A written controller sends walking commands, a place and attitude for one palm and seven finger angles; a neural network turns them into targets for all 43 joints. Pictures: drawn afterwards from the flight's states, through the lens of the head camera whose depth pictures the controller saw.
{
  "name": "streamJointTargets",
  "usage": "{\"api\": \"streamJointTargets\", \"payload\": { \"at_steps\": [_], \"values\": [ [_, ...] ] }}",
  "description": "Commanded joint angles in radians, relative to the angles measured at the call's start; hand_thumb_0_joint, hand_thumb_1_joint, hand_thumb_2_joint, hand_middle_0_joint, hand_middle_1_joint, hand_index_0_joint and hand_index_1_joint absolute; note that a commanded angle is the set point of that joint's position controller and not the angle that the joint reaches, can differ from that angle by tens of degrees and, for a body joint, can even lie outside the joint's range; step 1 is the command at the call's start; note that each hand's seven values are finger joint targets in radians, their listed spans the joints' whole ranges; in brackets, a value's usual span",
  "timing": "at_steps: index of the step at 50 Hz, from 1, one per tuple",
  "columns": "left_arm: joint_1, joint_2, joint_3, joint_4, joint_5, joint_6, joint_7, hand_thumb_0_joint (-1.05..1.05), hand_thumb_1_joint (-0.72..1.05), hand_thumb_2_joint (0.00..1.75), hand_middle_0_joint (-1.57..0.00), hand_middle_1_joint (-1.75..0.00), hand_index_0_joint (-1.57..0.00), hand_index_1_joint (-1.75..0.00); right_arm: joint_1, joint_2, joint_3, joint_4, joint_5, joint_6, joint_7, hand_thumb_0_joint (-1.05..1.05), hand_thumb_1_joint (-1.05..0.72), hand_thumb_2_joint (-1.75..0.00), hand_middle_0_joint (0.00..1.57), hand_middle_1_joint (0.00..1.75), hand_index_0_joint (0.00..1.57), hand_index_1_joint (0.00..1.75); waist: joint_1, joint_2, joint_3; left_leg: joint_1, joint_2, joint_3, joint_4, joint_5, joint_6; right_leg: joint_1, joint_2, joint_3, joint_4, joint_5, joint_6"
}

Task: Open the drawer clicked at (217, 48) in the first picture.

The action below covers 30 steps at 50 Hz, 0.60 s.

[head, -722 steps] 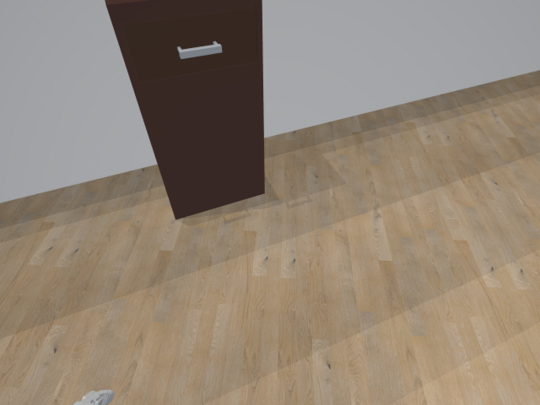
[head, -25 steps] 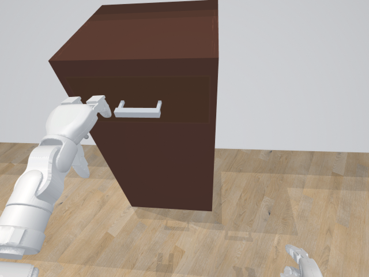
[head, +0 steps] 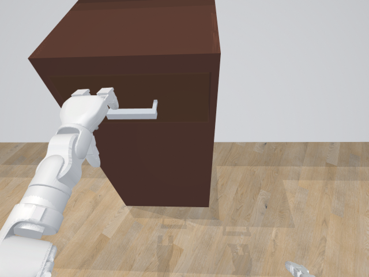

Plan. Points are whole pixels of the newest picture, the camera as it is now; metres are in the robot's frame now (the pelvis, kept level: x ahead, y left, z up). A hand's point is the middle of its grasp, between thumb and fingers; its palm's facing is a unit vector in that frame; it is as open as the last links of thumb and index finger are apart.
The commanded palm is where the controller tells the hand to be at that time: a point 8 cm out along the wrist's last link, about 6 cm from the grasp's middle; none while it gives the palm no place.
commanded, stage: move the hooked fingers above the handle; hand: left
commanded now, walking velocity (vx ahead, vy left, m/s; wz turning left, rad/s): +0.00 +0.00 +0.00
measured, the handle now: (133, 108) +0.53 +0.20 +0.04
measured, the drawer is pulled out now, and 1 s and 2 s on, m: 0.00 0.00 0.00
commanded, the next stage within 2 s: none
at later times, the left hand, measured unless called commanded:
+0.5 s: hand (119, 116) +0.45 +0.20 +0.09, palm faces -0.10 -0.01 -1.00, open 13.8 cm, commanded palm +0.45 +0.21 +0.15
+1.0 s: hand (108, 115) +0.46 +0.23 +0.09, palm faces -0.10 +0.02 -1.00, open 13.8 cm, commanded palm +0.46 +0.22 +0.15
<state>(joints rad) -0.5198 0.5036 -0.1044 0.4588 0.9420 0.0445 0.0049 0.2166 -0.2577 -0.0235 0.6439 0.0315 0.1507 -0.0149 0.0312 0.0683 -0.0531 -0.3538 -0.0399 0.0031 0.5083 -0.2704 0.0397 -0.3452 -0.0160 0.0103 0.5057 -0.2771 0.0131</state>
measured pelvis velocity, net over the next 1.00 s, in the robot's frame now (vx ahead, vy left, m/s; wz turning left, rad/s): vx -0.01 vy -0.02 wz -0.02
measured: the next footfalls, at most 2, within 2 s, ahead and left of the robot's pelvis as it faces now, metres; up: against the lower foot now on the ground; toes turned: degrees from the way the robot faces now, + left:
none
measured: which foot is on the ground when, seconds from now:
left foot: down 0.00-1.00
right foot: down 0.00-1.00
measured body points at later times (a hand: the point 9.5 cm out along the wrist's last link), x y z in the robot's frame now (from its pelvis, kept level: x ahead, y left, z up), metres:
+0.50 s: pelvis +0.00 -0.01 -0.01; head +0.05 -0.03 +0.44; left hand +0.45 +0.20 +0.14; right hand +0.07 -0.27 -0.14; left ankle -0.01 +0.09 -0.74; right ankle -0.02 -0.13 -0.74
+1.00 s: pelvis -0.01 -0.02 -0.01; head +0.05 -0.04 +0.44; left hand +0.46 +0.23 +0.14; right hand +0.03 -0.30 -0.14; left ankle -0.01 +0.09 -0.74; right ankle -0.02 -0.13 -0.74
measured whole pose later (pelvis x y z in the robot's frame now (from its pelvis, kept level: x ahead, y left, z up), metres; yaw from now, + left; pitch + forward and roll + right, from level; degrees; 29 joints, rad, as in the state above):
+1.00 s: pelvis -0.01 -0.02 -0.01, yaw -1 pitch +12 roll +0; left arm -0.79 0.59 -0.05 0.93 1.02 -0.07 0.06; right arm 0.35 -0.27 -0.05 0.67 0.03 0.14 -0.06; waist -0.06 0.05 -0.08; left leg -0.49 0.01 0.00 0.58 -0.29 0.01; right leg -0.49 0.03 0.01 0.57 -0.29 -0.02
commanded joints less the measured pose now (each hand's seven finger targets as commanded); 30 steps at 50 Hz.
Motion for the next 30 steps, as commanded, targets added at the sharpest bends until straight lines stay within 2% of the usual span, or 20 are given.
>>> {"api": "streamJointTargets", "payload": {
  "at_steps": [1,4,5,8,9,10,11,12,13,14,15,16,18,21,22,23,25,27,28,30],
  "values": [
    [-0.443,0.205,0.080,-0.216,0.005,-0.043,0.005,0.00,-0.50,0.30,-0.30,-1.20,-0.30,-1.20,-0.029,-0.132,-0.049,-0.136,-0.003,-0.031,-0.022,0.00,-0.90,-0.90,0.20,0.30,0.20,0.30,-0.028,-0.079,-0.357,0.199,0.019,-0.019,-0.006,0.458,-0.001,0.106,0.043,-0.041,0.000,0.314,-0.055],
    [-0.539,0.223,0.099,-0.226,0.003,-0.097,0.029,0.00,-0.50,0.30,-0.30,-1.20,-0.30,-1.20,-0.003,-0.124,-0.051,-0.124,-0.008,-0.037,-0.026,0.00,-0.90,-0.90,0.20,0.30,0.20,0.30,-0.032,-0.009,-0.368,0.232,0.024,-0.035,0.012,0.492,-0.012,0.052,0.048,-0.044,0.010,0.283,-0.060],
    [-0.553,0.209,0.093,-0.204,0.008,-0.106,0.044,0.00,-0.50,0.30,-0.30,-1.20,-0.30,-1.20,0.010,-0.119,-0.053,-0.115,-0.009,-0.039,-0.025,0.00,-0.90,-0.90,0.20,0.30,0.20,0.30,-0.035,-0.003,-0.363,0.241,0.028,-0.039,0.019,0.521,-0.017,0.031,0.051,-0.048,0.017,0.284,-0.062],
    [-0.540,0.275,0.175,-0.130,0.021,-0.107,0.093,0.00,-0.50,0.30,-0.30,-1.20,-0.30,-1.20,0.028,-0.122,-0.053,-0.098,-0.016,-0.037,-0.021,0.00,-0.90,-0.90,0.20,0.30,0.20,0.30,-0.012,0.004,-0.381,0.205,0.024,-0.030,0.029,0.548,-0.030,0.052,0.054,-0.051,0.031,0.301,-0.067],
    [-0.569,0.249,0.151,-0.095,0.028,-0.097,0.109,0.00,-0.50,0.30,-0.30,-1.20,-0.30,-1.20,0.031,-0.115,-0.050,-0.092,-0.015,-0.038,-0.018,0.00,-0.90,-0.90,0.20,0.30,0.20,0.30,-0.017,0.003,-0.379,0.187,0.021,-0.025,0.031,0.526,-0.028,0.047,0.053,-0.051,0.036,0.306,-0.066],
    [-0.585,0.223,0.132,-0.048,0.038,-0.083,0.121,0.00,-0.50,0.30,-0.30,-1.20,-0.30,-1.20,0.034,-0.113,-0.049,-0.081,-0.012,-0.037,-0.016,0.00,-0.90,-0.90,0.20,0.30,0.20,0.30,-0.027,-0.015,-0.347,0.168,0.026,-0.026,0.029,0.519,-0.032,0.024,0.054,-0.058,0.039,0.296,-0.067],
    [-0.584,0.198,0.113,-0.017,0.043,-0.068,0.129,0.00,-0.50,0.30,-0.30,-1.20,-0.30,-1.20,0.038,-0.115,-0.052,-0.076,-0.012,-0.037,-0.013,0.00,-0.90,-0.90,0.20,0.30,0.20,0.30,-0.029,-0.016,-0.354,0.166,0.028,-0.022,0.030,0.519,-0.031,0.015,0.055,-0.059,0.041,0.295,-0.066],
    [-0.589,0.207,0.116,0.032,0.052,-0.048,0.135,0.00,-0.50,0.30,-0.30,-1.20,-0.30,-1.20,0.041,-0.120,-0.052,-0.073,-0.013,-0.034,-0.011,0.00,-0.90,-0.90,0.20,0.30,0.20,0.30,-0.030,-0.016,-0.347,0.151,0.028,-0.014,0.029,0.489,-0.030,0.013,0.055,-0.058,0.042,0.286,-0.067],
    [-0.599,0.198,0.099,0.068,0.057,-0.032,0.134,0.00,-0.50,0.30,-0.30,-1.20,-0.30,-1.20,0.046,-0.126,-0.052,-0.070,-0.014,-0.030,-0.011,0.00,-0.90,-0.90,0.20,0.30,0.20,0.30,-0.037,-0.030,-0.356,0.133,0.023,-0.007,0.028,0.472,-0.028,0.028,0.054,-0.057,0.040,0.291,-0.068],
    [-0.618,0.220,0.108,0.094,0.065,-0.020,0.132,0.00,-0.50,0.30,-0.30,-1.20,-0.30,-1.20,0.052,-0.130,-0.051,-0.071,-0.012,-0.028,-0.011,0.00,-0.90,-0.90,0.20,0.30,0.20,0.30,-0.036,-0.042,-0.366,0.123,0.024,-0.008,0.027,0.446,-0.025,0.032,0.052,-0.055,0.042,0.286,-0.066],
    [-0.641,0.172,0.055,0.097,0.069,-0.011,0.123,0.00,-0.50,0.30,-0.30,-1.20,-0.30,-1.20,0.052,-0.129,-0.054,-0.075,-0.013,-0.025,-0.011,0.00,-0.90,-0.90,0.20,0.30,0.20,0.30,-0.049,-0.039,-0.391,0.136,0.024,-0.002,0.035,0.447,-0.019,0.030,0.051,-0.051,0.043,0.299,-0.064],
    [-0.642,0.168,0.053,0.122,0.069,-0.004,0.113,0.00,-0.50,0.30,-0.30,-1.20,-0.30,-1.20,0.065,-0.131,-0.058,-0.072,-0.013,-0.023,-0.014,0.00,-0.90,-0.90,0.20,0.30,0.20,0.30,-0.055,-0.066,-0.404,0.138,0.025,0.001,0.039,0.447,-0.013,0.040,0.049,-0.048,0.041,0.313,-0.062],
    [-0.678,0.147,0.022,0.131,0.064,-0.014,0.084,0.00,-0.50,0.30,-0.30,-1.20,-0.30,-1.20,0.081,-0.137,-0.064,-0.076,-0.014,-0.017,-0.019,0.00,-0.90,-0.90,0.20,0.30,0.20,0.30,-0.079,-0.072,-0.424,0.139,0.021,0.003,0.050,0.437,-0.006,0.046,0.048,-0.041,0.038,0.326,-0.058],
    [-0.741,0.122,-0.006,0.118,0.042,-0.063,0.051,0.00,-0.50,0.30,-0.30,-1.20,-0.30,-1.20,0.097,-0.135,-0.069,-0.074,-0.014,-0.017,-0.031,0.00,-0.90,-0.90,0.20,0.30,0.20,0.30,-0.104,-0.087,-0.407,0.140,0.017,0.003,0.060,0.395,0.006,0.027,0.046,-0.029,0.030,0.330,-0.050],
    [-0.751,0.147,0.015,0.137,0.040,-0.083,0.048,0.00,-0.50,0.30,-0.30,-1.20,-0.30,-1.20,0.107,-0.136,-0.069,-0.071,-0.013,-0.018,-0.035,0.00,-0.90,-0.90,0.20,0.30,0.20,0.30,-0.104,-0.082,-0.384,0.122,0.016,0.000,0.057,0.369,0.006,0.020,0.046,-0.028,0.028,0.313,-0.051],
    [-0.764,0.173,0.031,0.154,0.038,-0.104,0.049,0.00,-0.50,0.30,-0.30,-1.20,-0.30,-1.20,0.113,-0.139,-0.067,-0.066,-0.014,-0.019,-0.042,0.00,-0.90,-0.90,0.20,0.30,0.20,0.30,-0.112,-0.107,-0.365,0.094,0.012,0.000,0.058,0.342,0.009,0.023,0.045,-0.025,0.025,0.304,-0.050],
    [-0.805,0.224,0.073,0.173,0.047,-0.138,0.073,0.00,-0.50,0.30,-0.30,-1.20,-0.30,-1.20,0.132,-0.137,-0.066,-0.054,-0.013,-0.025,-0.046,0.00,-0.90,-0.90,0.20,0.30,0.20,0.30,-0.109,-0.083,-0.360,0.068,0.010,-0.001,0.062,0.316,0.009,0.006,0.045,-0.019,0.035,0.292,-0.052],
    [-0.837,0.285,0.123,0.195,0.062,-0.155,0.116,0.00,-0.50,0.30,-0.30,-1.20,-0.30,-1.20,0.149,-0.138,-0.063,-0.046,-0.016,-0.029,-0.048,0.00,-0.90,-0.90,0.20,0.30,0.20,0.30,-0.107,-0.055,-0.369,0.032,0.007,0.000,0.070,0.304,0.007,-0.003,0.046,-0.015,0.050,0.283,-0.054],
    [-0.851,0.342,0.170,0.197,0.071,-0.162,0.141,0.00,-0.50,0.30,-0.30,-1.20,-0.30,-1.20,0.157,-0.142,-0.063,-0.044,-0.019,-0.032,-0.048,0.00,-0.90,-0.90,0.20,0.30,0.20,0.30,-0.094,-0.049,-0.401,0.014,0.004,0.002,0.077,0.317,0.006,0.018,0.047,-0.011,0.060,0.292,-0.056],
    [-0.829,0.361,0.193,0.264,0.089,-0.141,0.190,0.00,-0.50,0.30,-0.30,-1.20,-0.30,-1.20,0.167,-0.132,-0.061,-0.042,-0.021,-0.036,-0.044,0.00,-0.90,-0.90,0.20,0.30,0.20,0.30,-0.087,-0.019,-0.423,-0.019,0.003,0.014,0.085,0.318,0.003,0.029,0.048,-0.011,0.075,0.312,-0.055]
  ]
}}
